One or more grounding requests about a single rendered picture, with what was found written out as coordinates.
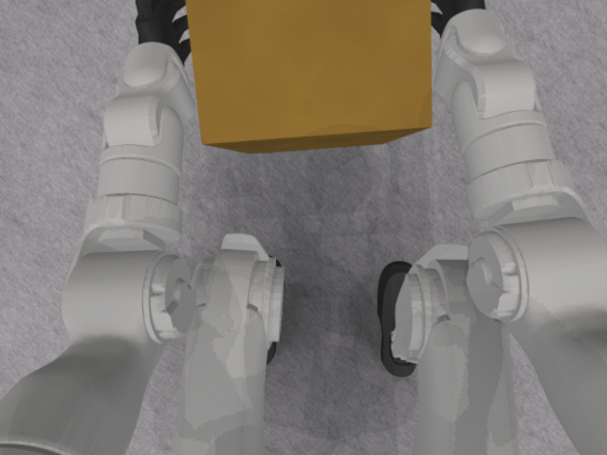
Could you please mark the robot right hand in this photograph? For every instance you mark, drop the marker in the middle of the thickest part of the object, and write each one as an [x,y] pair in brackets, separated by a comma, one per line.
[449,8]

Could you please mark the robot left upper arm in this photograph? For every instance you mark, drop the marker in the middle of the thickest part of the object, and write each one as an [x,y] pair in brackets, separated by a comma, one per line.
[120,309]

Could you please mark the robot thigh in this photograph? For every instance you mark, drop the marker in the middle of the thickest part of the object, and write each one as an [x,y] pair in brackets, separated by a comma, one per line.
[221,401]
[466,400]

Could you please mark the robot right upper arm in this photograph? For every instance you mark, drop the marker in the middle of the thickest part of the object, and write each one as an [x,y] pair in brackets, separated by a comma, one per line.
[547,281]

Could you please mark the robot right forearm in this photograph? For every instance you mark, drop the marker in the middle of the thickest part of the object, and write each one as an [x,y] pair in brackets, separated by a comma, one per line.
[513,174]

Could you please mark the left robot thigh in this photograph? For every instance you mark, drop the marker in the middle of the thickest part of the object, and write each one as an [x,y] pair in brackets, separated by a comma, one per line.
[221,401]

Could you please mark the robot left forearm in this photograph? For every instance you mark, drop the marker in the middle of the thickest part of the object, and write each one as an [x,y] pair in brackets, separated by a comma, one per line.
[136,207]

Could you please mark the robot left hand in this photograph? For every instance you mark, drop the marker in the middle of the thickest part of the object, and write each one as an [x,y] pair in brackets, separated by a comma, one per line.
[155,24]

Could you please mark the carton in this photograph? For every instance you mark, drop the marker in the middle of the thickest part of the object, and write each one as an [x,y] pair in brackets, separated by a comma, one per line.
[290,75]

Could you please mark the right robot thigh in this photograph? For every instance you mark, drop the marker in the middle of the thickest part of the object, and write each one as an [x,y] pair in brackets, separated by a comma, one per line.
[466,400]

